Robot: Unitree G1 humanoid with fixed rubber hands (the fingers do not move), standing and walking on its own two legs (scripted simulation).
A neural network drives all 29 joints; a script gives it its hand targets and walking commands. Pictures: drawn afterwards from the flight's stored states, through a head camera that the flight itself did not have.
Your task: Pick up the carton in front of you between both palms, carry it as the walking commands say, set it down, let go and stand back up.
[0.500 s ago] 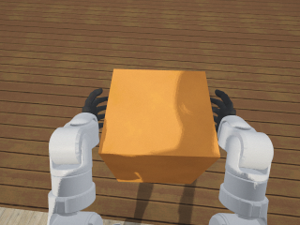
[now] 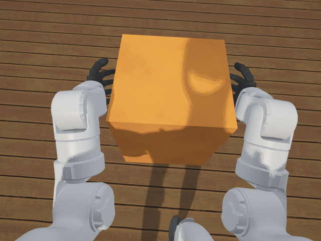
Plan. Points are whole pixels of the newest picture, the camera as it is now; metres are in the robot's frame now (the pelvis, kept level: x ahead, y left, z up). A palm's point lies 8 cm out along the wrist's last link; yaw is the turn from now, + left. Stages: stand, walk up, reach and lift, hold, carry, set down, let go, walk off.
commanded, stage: carry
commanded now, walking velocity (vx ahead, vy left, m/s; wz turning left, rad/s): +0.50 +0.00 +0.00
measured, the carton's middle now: (168, 109) +0.41 -0.01 +0.08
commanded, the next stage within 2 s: none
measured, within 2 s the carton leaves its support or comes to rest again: neither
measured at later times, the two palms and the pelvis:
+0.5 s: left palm out of the picture +0.74 +0.15 +0.21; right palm out of the picture +0.71 -0.15 +0.21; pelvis +0.34 +0.03 +0.07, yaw -1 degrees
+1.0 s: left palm out of the picture +1.03 +0.18 +0.29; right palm out of the picture +1.07 -0.11 +0.29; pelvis +0.66 +0.00 +0.13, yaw +0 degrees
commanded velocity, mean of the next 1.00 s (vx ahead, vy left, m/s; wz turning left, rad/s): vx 0.50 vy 0.00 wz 0.00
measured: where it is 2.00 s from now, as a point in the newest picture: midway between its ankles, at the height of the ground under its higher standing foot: (156, 58)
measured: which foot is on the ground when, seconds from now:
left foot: up 0.00-0.32, down 0.34-0.74, up 0.76-1.00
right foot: down 0.00-0.34, up 0.36-0.70, down 0.72-1.00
